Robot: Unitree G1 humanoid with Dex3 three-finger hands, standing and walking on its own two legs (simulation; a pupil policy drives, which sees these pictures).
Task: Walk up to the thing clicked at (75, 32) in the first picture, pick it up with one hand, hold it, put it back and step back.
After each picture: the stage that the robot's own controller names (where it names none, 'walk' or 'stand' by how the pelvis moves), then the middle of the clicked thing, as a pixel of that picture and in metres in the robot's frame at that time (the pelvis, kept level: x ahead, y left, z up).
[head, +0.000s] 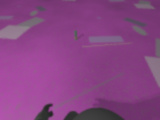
stand; (75, 35) +1.81 +0.46 -0.65
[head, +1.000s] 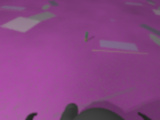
walk; (86, 36) +1.68 +0.20 -0.62
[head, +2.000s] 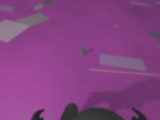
walk; (82, 51) +1.11 +0.15 -0.64
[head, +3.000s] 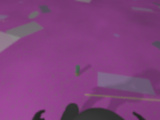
walk; (77, 71) +0.70 +0.17 -0.63
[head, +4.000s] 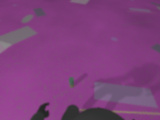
stand; (71, 82) +0.50 +0.22 -0.64
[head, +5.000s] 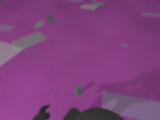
stand; (78, 91) +0.43 +0.15 -0.64
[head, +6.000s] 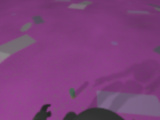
stand; (72, 93) +0.39 +0.21 -0.65
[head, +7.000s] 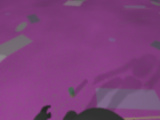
stand; (71, 92) +0.38 +0.23 -0.65
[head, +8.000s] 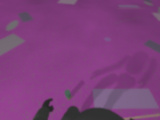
stand; (68, 95) +0.32 +0.25 -0.65
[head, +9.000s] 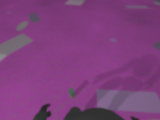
stand; (72, 93) +0.35 +0.23 -0.65
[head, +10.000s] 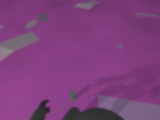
stand; (73, 96) +0.34 +0.18 -0.64
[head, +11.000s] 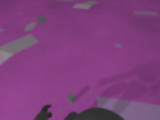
stand; (71, 98) +0.32 +0.21 -0.66
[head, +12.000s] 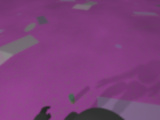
stand; (72, 99) +0.32 +0.21 -0.66
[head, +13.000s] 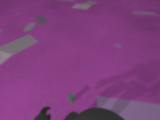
stand; (71, 98) +0.32 +0.21 -0.66
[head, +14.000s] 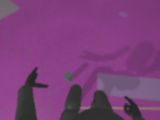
go down; (68, 77) +0.35 +0.22 -0.47
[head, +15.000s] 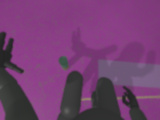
go down; (64, 64) +0.38 +0.26 -0.28
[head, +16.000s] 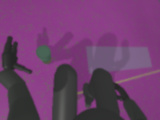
close in; (45, 56) +0.36 +0.29 -0.18
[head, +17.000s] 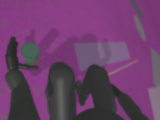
close; (31, 57) +0.35 +0.30 -0.15
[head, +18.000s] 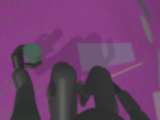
lift; (33, 56) +0.34 +0.31 -0.15
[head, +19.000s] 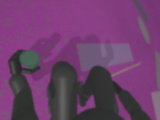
lift; (31, 62) +0.31 +0.31 -0.15
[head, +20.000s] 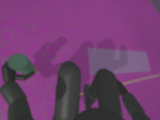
lift; (26, 67) +0.24 +0.38 -0.12
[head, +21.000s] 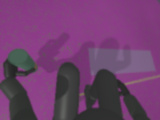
lift; (27, 63) +0.27 +0.38 -0.11
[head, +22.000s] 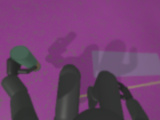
lift; (29, 61) +0.29 +0.39 -0.08
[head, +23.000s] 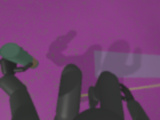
lift; (24, 59) +0.29 +0.42 -0.07
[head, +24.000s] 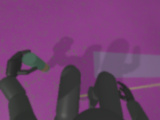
lift; (39, 64) +0.29 +0.36 -0.16
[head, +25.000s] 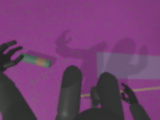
go down; (35, 60) +0.32 +0.48 -0.31
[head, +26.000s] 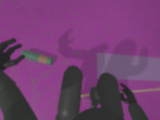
lift; (38, 57) +0.35 +0.47 -0.31
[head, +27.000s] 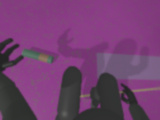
lift; (38, 56) +0.37 +0.47 -0.31
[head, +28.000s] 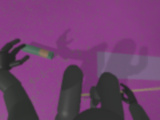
go down; (38, 51) +0.39 +0.47 -0.30
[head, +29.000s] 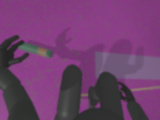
approach; (36, 50) +0.40 +0.48 -0.30
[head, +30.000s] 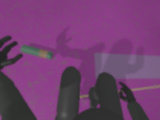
close in; (37, 52) +0.41 +0.48 -0.31
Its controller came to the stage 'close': yes
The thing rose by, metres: 0.13
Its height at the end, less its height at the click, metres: -0.09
